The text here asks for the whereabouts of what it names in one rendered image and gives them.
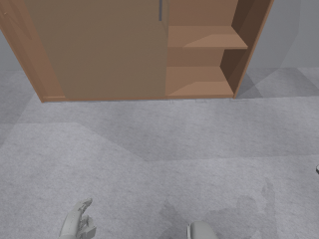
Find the wardrobe door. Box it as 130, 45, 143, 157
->
23, 0, 170, 99
0, 0, 65, 97

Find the left robot hand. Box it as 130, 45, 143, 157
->
59, 197, 97, 239

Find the robot right thigh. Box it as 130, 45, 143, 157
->
186, 221, 218, 239

